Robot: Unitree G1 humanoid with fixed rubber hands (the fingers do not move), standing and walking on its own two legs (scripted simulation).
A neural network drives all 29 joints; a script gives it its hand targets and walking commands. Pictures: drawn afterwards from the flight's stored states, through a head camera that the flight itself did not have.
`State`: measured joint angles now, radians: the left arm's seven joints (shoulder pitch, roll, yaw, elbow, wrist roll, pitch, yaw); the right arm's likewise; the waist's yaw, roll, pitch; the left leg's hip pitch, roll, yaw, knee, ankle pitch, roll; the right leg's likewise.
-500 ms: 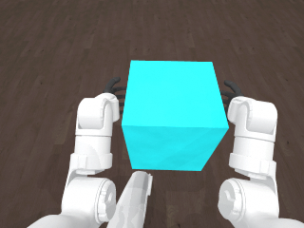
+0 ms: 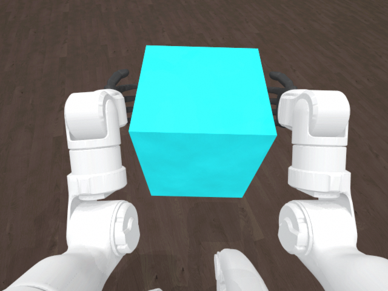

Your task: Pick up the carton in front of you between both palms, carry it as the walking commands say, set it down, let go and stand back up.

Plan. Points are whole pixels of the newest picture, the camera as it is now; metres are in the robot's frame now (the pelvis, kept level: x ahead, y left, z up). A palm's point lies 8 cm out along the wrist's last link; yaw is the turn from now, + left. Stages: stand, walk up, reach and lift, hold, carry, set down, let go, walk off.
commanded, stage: carry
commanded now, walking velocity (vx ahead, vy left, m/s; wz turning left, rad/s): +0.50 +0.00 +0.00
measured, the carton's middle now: (199, 129) +0.40 -0.01 +0.11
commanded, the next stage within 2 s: none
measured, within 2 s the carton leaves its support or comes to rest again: neither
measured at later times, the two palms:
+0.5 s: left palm (134, 54) +0.66 +0.14 +0.13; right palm (242, 53) +0.68 -0.16 +0.12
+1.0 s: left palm (130, 20) +0.89 +0.18 +0.11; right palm (219, 21) +0.89 -0.12 +0.11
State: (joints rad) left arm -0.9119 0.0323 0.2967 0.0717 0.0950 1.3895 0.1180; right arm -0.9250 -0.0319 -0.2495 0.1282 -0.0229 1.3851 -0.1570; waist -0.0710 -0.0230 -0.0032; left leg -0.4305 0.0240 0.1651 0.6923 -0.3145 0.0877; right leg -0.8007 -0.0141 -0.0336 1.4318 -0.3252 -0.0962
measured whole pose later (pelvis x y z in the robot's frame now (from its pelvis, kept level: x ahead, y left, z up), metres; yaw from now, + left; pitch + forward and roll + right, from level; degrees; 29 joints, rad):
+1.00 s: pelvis +0.62 +0.03 +0.03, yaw -1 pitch +4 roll -1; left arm -0.19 -0.14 0.13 -0.28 0.12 1.19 0.08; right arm -0.19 0.14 -0.11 -0.26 -0.13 1.22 -0.09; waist 0.00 0.00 -0.10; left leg -0.22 0.05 0.19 0.32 -0.17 0.04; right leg -0.51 -0.07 -0.09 0.97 -0.33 0.02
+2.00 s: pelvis +1.23 +0.02 +0.03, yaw -1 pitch +4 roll -1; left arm -0.18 -0.14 0.10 -0.29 0.13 1.21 0.09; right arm -0.15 0.13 -0.10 -0.29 -0.12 1.23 -0.10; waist -0.01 -0.02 -0.09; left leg -0.26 0.05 0.24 0.35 -0.17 0.06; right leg -0.54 -0.11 -0.08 1.04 -0.26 0.00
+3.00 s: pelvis +1.89 +0.04 +0.03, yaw -1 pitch +4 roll -2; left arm -0.20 -0.14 0.11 -0.34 0.13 1.21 0.09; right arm -0.17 0.14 -0.11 -0.34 -0.12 1.23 -0.11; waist -0.01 -0.01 -0.04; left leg -0.24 0.04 0.23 0.33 -0.16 0.07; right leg -0.54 -0.10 -0.09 1.02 -0.26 0.00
